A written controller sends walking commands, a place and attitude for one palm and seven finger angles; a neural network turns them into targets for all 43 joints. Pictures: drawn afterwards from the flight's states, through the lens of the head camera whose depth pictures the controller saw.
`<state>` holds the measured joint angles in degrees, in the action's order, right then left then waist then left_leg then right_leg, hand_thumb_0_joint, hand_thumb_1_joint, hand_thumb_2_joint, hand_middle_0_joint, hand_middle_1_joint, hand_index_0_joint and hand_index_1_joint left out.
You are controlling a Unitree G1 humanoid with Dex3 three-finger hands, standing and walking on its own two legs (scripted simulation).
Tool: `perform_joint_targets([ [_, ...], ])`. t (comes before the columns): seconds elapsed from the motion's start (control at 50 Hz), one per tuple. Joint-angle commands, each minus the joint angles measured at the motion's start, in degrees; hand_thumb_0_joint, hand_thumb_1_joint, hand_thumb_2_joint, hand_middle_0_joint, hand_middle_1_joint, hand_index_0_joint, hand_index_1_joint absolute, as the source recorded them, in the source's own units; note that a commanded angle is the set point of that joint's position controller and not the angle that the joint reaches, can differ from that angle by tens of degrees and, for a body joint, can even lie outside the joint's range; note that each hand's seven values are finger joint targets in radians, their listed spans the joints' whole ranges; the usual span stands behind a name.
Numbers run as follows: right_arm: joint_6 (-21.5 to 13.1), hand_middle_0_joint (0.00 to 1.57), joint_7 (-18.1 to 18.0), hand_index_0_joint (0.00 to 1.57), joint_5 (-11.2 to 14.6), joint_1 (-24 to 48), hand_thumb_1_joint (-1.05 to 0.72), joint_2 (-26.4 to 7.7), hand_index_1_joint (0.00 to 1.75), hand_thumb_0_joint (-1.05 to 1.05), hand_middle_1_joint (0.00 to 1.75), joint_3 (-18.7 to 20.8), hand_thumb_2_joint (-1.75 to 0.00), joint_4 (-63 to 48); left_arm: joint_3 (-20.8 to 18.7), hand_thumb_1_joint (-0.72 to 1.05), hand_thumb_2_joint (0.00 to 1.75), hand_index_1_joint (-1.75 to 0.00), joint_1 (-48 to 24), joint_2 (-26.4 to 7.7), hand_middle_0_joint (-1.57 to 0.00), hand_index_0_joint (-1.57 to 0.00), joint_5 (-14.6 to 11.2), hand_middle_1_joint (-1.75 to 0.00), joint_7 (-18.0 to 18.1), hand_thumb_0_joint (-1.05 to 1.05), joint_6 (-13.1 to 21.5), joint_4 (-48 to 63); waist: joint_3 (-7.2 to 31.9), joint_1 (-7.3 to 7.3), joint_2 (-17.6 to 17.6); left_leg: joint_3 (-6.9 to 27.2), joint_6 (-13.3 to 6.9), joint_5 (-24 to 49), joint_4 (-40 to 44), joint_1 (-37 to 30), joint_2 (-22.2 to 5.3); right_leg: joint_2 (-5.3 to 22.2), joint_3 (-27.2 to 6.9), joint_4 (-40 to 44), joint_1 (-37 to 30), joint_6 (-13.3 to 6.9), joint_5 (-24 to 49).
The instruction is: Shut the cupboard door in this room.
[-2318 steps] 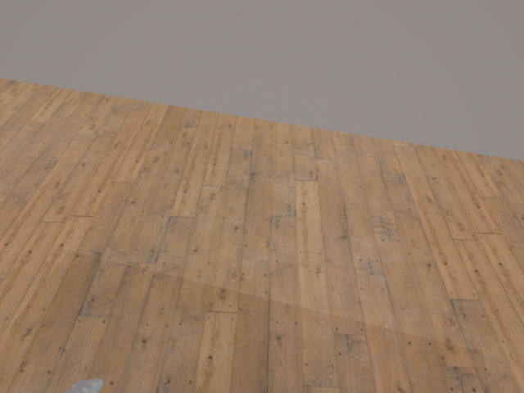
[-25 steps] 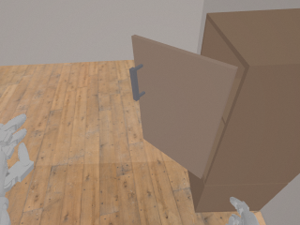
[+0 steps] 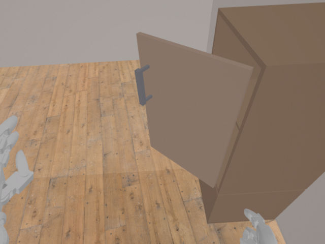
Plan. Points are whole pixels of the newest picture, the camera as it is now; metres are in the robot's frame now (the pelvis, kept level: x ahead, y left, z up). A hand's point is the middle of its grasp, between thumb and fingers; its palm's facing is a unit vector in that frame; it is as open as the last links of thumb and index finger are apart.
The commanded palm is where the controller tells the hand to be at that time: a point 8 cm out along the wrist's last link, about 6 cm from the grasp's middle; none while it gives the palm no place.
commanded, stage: step back with the hand held close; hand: left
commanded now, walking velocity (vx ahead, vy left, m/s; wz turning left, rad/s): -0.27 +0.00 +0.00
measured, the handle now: (144, 85) +0.62 +0.13 +0.06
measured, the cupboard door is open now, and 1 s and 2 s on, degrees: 47 47 47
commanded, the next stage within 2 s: stop stepping back and stand still in 1.62 s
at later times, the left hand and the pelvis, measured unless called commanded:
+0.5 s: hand (8, 196) +0.16 +0.29 +0.15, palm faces +0.40 -0.78 -0.49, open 7.5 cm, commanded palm +0.10 +0.32 +0.17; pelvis -0.05 +0.02 -0.01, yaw -1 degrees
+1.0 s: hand out of the picture +0.11 +0.29 +0.16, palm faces +0.42 -0.77 -0.48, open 7.5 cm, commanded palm +0.04 +0.33 +0.17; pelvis -0.10 +0.02 -0.02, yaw +1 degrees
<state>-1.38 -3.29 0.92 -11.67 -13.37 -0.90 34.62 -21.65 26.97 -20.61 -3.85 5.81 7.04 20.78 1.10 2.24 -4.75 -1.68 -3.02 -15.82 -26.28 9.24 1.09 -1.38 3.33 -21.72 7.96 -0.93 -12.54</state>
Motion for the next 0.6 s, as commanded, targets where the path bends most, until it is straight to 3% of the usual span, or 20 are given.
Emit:
perform_joint_targets([
  [0.0,-1.06,0.20,-0.77,0.20,-0.08,6.50,-0.90,-7.10,0.30,0.00,0.30,3.56,-0.90,-9.54,-6.27,0.90,0.90,-0.30,-1.17,-11.52,-0.20,-0.20,-0.09,-0.30,1.44,0.00,4.79,11.68,4.96,-1.64,3.13,4.57,0.44,11.52,0.70,2.04,-3.96,8.80,-9.48,2.36,2.11,-1.71,12.98],
  [0.1,0.90,0.20,-1.70,0.20,0.25,6.56,-0.90,-7.36,0.30,0.00,0.30,4.16,-0.90,-11.89,-9.45,0.90,0.90,-0.30,1.55,-14.45,-0.20,-0.20,-0.25,-0.30,2.11,0.00,4.86,15.41,10.19,-1.48,2.37,5.26,0.75,26.71,1.30,2.82,-6.16,5.87,-5.96,-5.92,-2.39,0.14,25.32],
  [0.12,1.20,0.20,-1.81,0.20,0.23,6.94,-0.90,-7.58,0.30,0.00,0.30,4.27,-0.90,-12.04,-10.67,0.90,0.90,-0.30,1.83,-15.78,-0.20,-0.20,-0.19,-0.30,2.17,0.00,4.87,16.65,11.10,-1.35,1.17,5.45,0.80,28.50,1.05,3.32,-6.40,5.76,-5.89,-7.03,-3.04,0.24,26.60],
  [0.18,1.78,0.20,-1.94,0.20,0.30,6.03,-0.90,-7.52,0.30,0.00,0.30,4.44,-0.90,-13.19,-10.80,0.90,0.90,-0.30,3.53,-15.31,-0.20,-0.20,-0.36,-0.30,2.25,0.00,4.82,17.82,11.38,-1.48,1.20,5.88,0.81,29.79,0.88,5.27,-7.40,5.23,-6.15,-9.20,-3.09,0.47,25.55],
  [0.3,1.44,0.20,-2.06,0.20,0.15,5.58,-0.90,-7.93,0.30,0.00,0.30,4.51,-0.90,-13.54,-10.82,0.90,0.90,-0.30,4.89,-14.33,-0.20,-0.20,-0.09,-0.30,2.59,0.00,5.38,16.79,7.55,-1.64,0.49,8.14,-1.02,12.46,4.12,15.95,-8.80,4.42,-7.55,-10.63,-3.69,0.74,16.35],
  [0.32,1.22,0.20,-2.01,0.20,0.04,5.62,-0.90,-8.26,0.30,0.00,0.30,4.64,-0.90,-13.36,-11.72,0.90,0.90,-0.30,4.61,-15.21,-0.20,-0.20,0.19,-0.30,2.60,0.00,5.53,16.83,7.05,-1.53,0.73,8.92,-1.26,8.69,5.06,18.32,-8.87,4.13,-7.53,-10.80,-4.65,0.80,14.92],
  [0.34,1.06,0.20,-2.06,0.20,0.20,5.66,-0.90,-7.91,0.30,0.00,0.30,4.41,-0.90,-13.60,-10.59,0.90,0.90,-0.30,4.24,-14.00,-0.20,-0.20,0.19,-0.30,2.55,0.00,5.79,16.67,5.86,-1.72,1.34,9.16,-1.61,4.79,5.52,20.55,-8.96,4.21,-7.88,-11.04,-4.67,0.80,13.02],
  [0.4,0.24,0.20,-2.20,0.20,0.20,5.15,-0.90,-8.32,0.30,0.00,0.30,4.45,-0.90,-13.63,-10.61,0.90,0.90,-0.30,1.75,-13.76,-0.20,-0.20,1.02,-0.30,2.85,0.00,6.73,17.03,3.51,-2.05,-0.22,10.53,-2.90,-10.10,7.85,28.17,-9.37,3.50,-8.39,-12.61,-6.63,0.83,8.37],
  [0.42,-0.18,0.20,-2.24,0.20,0.02,5.40,-0.90,-8.64,0.30,0.00,0.30,4.48,-0.90,-13.49,-11.96,0.90,0.90,-0.30,1.00,-15.16,-0.20,-0.20,1.41,-0.30,2.90,0.00,7.15,17.43,3.56,-1.83,-0.33,11.58,-3.32,-13.61,8.84,30.27,-9.61,3.14,-8.44,-13.26,-8.01,0.95,7.62],
  [0.44,-0.55,0.20,-2.24,0.20,0.12,4.93,-0.90,-8.20,0.30,0.00,0.30,4.31,-0.90,-13.52,-10.70,0.90,0.90,-0.30,0.52,-13.54,-0.20,-0.20,1.50,-0.30,2.85,0.00,7.50,17.92,3.34,-2.06,-0.34,11.76,-3.46,-15.09,8.95,31.50,-9.57,3.18,-8.35,-14.10,-8.37,0.89,7.44],
  [0.52,-1.95,0.20,-2.26,0.20,-0.36,4.35,-0.90,-8.74,0.30,0.00,0.30,4.46,-0.90,-12.83,-11.79,0.90,0.90,-0.30,-1.33,-14.50,-0.20,-0.20,2.26,-0.30,3.10,0.00,8.66,18.71,3.16,-2.02,-0.57,12.89,-4.00,-20.04,9.24,34.86,-10.07,2.58,-8.51,-16.13,-9.12,0.97,5.67],
  [0.58,-2.79,0.20,-2.07,0.20,-0.41,3.79,-0.90,-8.45,0.30,0.00,0.30,4.40,-0.90,-12.46,-10.78,0.90,0.90,-0.30,-2.57,-13.15,-0.20,-0.20,2.45,-0.30,3.08,0.00,9.40,19.44,2.81,-2.27,-0.86,13.15,-4.15,-22.23,8.59,35.83,-10.24,2.57,-8.93,-17.13,-8.35,0.72,3.98],
])
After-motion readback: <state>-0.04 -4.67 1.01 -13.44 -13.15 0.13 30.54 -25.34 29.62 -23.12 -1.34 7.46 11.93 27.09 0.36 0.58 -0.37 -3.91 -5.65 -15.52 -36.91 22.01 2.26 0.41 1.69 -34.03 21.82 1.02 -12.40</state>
